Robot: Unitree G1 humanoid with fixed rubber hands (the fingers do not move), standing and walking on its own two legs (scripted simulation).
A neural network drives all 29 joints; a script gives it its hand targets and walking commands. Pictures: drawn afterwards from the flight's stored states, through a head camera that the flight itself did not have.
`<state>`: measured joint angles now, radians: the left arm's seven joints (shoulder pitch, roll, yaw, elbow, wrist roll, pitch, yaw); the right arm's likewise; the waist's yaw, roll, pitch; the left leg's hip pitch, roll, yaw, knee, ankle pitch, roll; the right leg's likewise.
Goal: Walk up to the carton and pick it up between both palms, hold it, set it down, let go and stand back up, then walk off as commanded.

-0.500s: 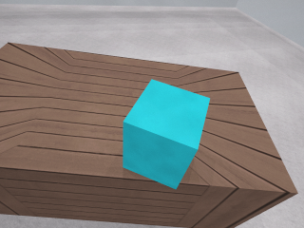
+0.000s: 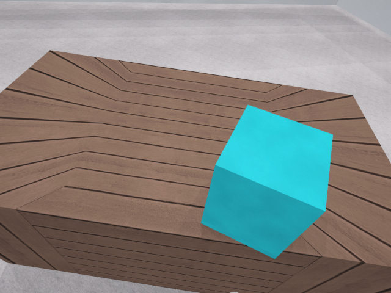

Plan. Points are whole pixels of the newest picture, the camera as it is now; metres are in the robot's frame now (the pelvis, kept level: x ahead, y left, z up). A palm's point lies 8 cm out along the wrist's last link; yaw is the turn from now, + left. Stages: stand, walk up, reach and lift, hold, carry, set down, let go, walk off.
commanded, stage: walk up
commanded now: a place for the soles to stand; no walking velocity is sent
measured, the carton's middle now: (261, 182) +0.40 -0.14 +0.00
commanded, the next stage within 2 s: none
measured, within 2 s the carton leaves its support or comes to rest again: neither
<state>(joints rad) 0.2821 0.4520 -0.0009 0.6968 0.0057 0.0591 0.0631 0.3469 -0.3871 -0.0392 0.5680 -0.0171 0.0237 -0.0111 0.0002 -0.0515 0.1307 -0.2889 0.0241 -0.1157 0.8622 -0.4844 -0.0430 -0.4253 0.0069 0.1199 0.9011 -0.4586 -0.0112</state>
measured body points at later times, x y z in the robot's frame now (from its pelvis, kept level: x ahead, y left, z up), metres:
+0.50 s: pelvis +0.01 -0.06 +0.00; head +0.04 -0.05 +0.45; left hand +0.11 +0.26 -0.10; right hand +0.14 -0.37 -0.07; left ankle +0.01 +0.10 -0.69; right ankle +0.07 -0.20 -0.70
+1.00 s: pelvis -0.04 -0.10 +0.01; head -0.03 -0.10 +0.46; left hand +0.08 +0.21 -0.09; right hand +0.05 -0.42 -0.08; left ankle +0.01 +0.08 -0.70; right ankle +0.03 -0.22 -0.70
